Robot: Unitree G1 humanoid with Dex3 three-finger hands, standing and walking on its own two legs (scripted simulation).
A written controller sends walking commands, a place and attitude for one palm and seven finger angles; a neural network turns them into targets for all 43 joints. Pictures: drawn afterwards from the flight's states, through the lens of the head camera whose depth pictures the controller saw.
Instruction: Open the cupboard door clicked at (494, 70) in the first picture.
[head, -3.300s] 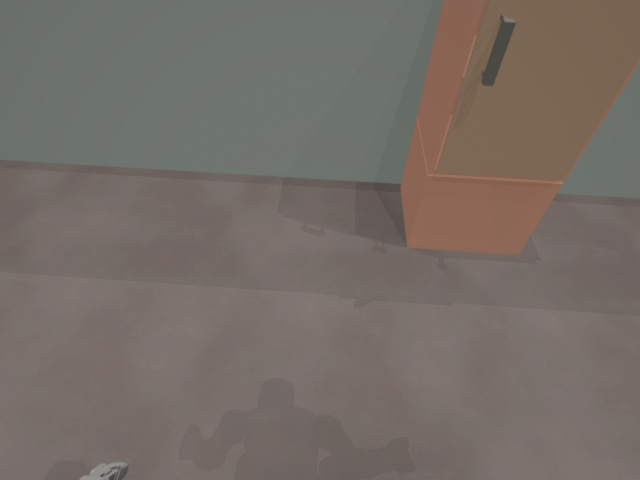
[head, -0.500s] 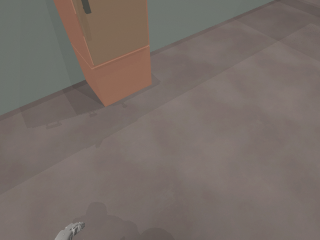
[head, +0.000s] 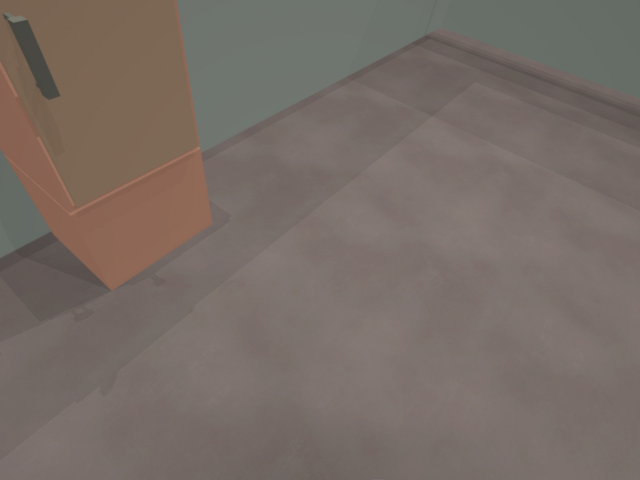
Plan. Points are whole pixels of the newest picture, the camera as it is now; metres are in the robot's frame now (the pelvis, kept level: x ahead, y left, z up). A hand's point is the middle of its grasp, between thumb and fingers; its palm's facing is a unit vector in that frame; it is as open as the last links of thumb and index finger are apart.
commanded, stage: walk to a spot facing it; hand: left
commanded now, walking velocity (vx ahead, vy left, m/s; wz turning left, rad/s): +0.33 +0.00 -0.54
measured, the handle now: (30, 56) +0.83 +0.67 +0.07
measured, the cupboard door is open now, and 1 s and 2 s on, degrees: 0 0 0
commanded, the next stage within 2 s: turn to face it in 0.98 s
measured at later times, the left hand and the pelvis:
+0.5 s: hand (284, 343) +0.37 +0.07 -0.18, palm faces -0.26 -0.95 -0.18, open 7.3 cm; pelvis +0.22 -0.07 -0.02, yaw -14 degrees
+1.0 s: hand (277, 284) +0.50 +0.10 -0.18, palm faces -0.31 -0.94 -0.14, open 7.4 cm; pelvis +0.44 -0.07 +0.00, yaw -24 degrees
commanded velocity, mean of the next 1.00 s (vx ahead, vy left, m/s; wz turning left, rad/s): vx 0.32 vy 0.00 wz -0.37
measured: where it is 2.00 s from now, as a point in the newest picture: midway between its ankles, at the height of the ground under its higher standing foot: (357, 373)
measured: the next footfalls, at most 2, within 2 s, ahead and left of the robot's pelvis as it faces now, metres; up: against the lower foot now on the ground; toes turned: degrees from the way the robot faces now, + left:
right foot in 0.36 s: +0.28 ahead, -0.16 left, +0.00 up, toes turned -19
left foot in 0.82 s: +0.52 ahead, +0.00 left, +0.00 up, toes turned -8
